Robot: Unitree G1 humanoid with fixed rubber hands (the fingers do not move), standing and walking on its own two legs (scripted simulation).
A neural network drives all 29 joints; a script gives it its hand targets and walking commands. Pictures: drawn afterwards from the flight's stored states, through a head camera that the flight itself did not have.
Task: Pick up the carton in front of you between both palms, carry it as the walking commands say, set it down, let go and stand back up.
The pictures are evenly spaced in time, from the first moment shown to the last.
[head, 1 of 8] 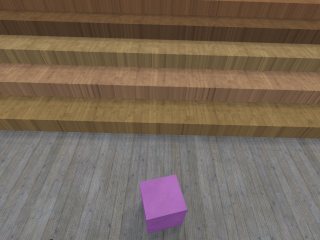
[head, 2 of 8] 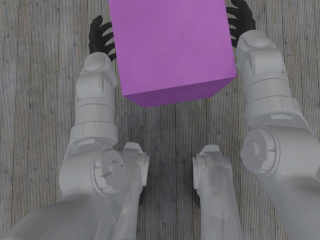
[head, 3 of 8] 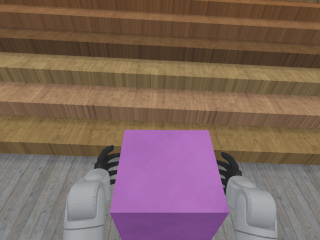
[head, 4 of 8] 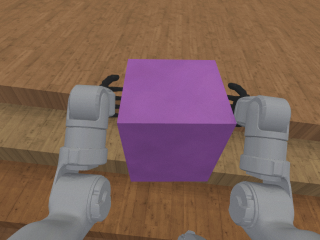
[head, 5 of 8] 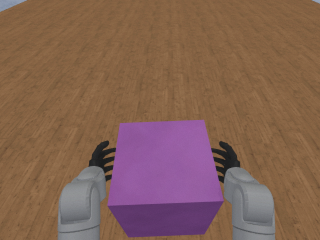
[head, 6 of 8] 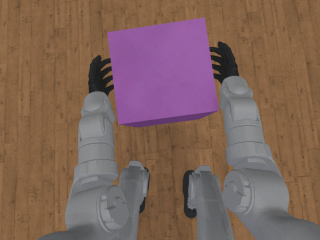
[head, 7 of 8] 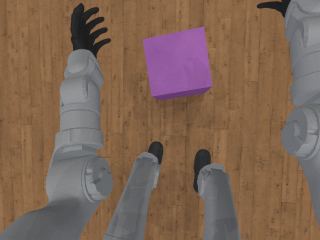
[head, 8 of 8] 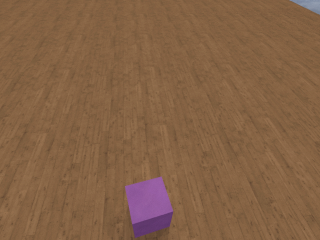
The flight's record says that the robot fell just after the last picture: no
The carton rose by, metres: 1.88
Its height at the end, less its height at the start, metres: +1.12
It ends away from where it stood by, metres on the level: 4.32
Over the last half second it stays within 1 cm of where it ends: yes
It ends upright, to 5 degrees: yes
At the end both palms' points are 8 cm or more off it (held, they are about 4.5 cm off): yes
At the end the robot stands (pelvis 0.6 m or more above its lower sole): yes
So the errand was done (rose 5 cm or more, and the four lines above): yes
